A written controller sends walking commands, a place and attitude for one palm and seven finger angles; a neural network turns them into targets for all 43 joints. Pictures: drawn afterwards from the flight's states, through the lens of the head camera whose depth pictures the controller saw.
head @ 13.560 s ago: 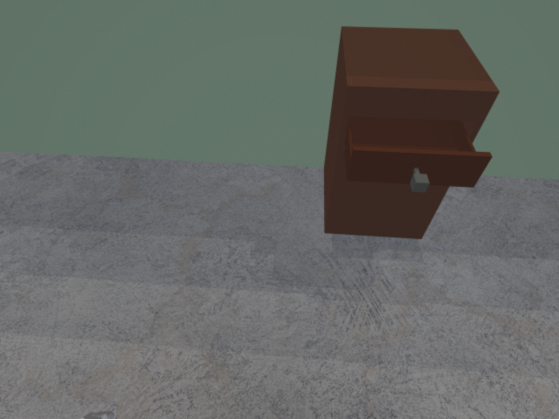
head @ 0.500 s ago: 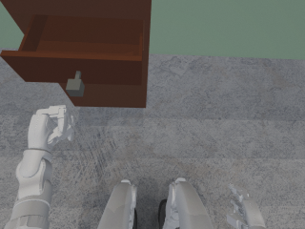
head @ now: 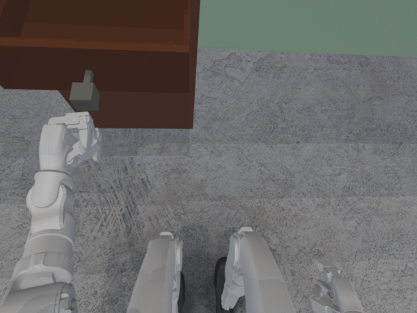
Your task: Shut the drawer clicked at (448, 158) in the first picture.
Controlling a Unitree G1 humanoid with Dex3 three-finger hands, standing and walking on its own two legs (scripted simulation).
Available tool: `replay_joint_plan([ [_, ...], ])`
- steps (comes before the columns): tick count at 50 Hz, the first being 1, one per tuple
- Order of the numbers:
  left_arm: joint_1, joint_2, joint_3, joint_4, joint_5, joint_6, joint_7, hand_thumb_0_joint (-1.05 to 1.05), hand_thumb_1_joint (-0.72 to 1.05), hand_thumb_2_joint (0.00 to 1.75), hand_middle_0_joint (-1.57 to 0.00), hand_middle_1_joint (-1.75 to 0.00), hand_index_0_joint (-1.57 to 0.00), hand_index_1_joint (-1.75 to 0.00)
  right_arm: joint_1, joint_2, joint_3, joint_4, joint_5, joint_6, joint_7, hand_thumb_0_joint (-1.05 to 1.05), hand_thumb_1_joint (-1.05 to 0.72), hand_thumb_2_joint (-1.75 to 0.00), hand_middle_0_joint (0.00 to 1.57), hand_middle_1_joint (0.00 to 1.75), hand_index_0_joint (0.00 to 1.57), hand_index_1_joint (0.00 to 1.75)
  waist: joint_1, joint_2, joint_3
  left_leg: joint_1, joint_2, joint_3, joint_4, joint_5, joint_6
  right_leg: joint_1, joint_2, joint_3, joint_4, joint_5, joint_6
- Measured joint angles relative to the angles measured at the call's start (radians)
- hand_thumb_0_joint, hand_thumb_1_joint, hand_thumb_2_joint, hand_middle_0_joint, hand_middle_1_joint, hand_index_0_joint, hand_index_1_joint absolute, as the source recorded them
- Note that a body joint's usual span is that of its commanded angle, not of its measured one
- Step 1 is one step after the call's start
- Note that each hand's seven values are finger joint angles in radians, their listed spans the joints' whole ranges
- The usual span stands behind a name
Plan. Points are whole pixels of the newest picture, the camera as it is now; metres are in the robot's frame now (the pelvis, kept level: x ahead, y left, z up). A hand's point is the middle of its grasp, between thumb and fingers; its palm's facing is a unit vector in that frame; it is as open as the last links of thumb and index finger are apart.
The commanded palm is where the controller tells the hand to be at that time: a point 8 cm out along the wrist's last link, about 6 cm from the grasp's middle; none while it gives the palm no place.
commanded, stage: bring the fist close to the handle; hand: left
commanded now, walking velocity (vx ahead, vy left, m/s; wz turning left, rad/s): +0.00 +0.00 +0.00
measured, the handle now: (86, 88) +0.52 +0.25 +0.00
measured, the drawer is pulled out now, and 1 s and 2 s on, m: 0.17 0.15 0.02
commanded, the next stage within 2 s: push the drawer shut in 0.38 s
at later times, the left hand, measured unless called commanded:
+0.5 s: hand (102, 140) +0.41 +0.21 +0.00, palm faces +0.04 -1.00 -0.05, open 3.3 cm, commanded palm +0.39 +0.25 +0.00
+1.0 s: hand (97, 121) +0.45 +0.22 -0.01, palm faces +0.05 -1.00 -0.05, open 2.8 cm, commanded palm +0.46 +0.25 +0.00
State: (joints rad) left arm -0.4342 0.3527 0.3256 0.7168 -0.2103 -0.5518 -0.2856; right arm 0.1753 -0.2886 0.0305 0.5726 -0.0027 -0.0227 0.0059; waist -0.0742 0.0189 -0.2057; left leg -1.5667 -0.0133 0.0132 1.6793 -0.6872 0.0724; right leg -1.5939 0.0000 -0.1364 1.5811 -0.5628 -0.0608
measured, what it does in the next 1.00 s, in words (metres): stands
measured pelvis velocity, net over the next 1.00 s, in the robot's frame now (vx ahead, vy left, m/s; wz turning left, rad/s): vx -0.01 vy -0.01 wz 0.00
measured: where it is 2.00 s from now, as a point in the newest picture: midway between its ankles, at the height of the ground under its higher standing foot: (199, 308)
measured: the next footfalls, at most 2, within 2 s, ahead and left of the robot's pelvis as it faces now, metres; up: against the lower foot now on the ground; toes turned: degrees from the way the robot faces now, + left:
none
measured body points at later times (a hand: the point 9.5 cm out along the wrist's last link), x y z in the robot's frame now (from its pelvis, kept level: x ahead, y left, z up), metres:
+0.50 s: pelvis +0.00 -0.01 +0.00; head +0.18 +0.02 +0.41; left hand +0.40 +0.26 +0.00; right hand +0.14 -0.27 -0.12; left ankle +0.03 +0.08 -0.53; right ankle +0.08 -0.10 -0.53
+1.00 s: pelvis -0.01 -0.01 -0.01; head +0.18 +0.03 +0.39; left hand +0.44 +0.28 +0.00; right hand +0.09 -0.28 -0.13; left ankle +0.03 +0.08 -0.53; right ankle +0.08 -0.10 -0.53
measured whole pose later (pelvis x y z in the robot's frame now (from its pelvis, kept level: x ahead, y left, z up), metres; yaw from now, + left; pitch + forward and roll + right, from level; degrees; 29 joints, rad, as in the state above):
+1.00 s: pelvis -0.01 -0.01 -0.01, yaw +0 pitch +34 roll -5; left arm -0.70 0.48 0.40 0.96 -0.16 -0.56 -0.32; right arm 0.20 -0.29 0.05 0.61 -0.02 0.02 -0.01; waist -0.11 0.01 -0.17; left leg -1.64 -0.01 -0.02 1.72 -0.67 0.05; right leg -1.65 0.00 -0.17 1.61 -0.55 -0.09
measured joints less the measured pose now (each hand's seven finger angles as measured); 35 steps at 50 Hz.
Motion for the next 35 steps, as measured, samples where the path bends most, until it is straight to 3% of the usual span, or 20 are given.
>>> replay_joint_plan([
  [12, 0.013, -0.009, -0.005, -0.048, 0.009, 0.023, 0.035, 0.02, 0.90, 0.90, -1.40, -1.60, -1.40, -1.60, 0.001, 0.011, 0.006, -0.010, 0.007, 0.045, 0.008, 0.00, -0.90, -0.90, 0.20, 0.30, 0.21, 0.30, 0.004, 0.005, 0.010, -0.005, 0.004, 0.004, 0.000, 0.000, -0.002, -0.009, 0.004, 0.004, 0.003, 0.002, -0.003],
  [28, -0.007, 0.001, -0.002, -0.004, 0.012, 0.005, 0.026, 0.02, 0.90, 0.90, -1.40, -1.60, -1.40, -1.60, -0.008, 0.002, -0.002, -0.007, 0.006, 0.039, 0.001, 0.00, -0.90, -0.90, 0.20, 0.30, 0.21, 0.30, 0.001, -0.002, 0.007, 0.009, 0.007, -0.008, -0.008, 0.000, -0.018, 0.003, 0.008, -0.006, -0.001, -0.002, -0.018],
  [35, -0.097, 0.039, 0.025, 0.082, 0.023, -0.005, 0.022, 0.02, 0.90, 0.90, -1.40, -1.60, -1.40, -1.60, -0.013, 0.000, 0.003, 0.004, -0.002, 0.029, -0.008, 0.00, -0.90, -0.90, 0.20, 0.30, 0.21, 0.30, -0.009, -0.006, 0.013, -0.014, 0.006, -0.019, 0.008, 0.002, -0.023, -0.015, 0.006, -0.018, 0.010, -0.001, -0.025],
])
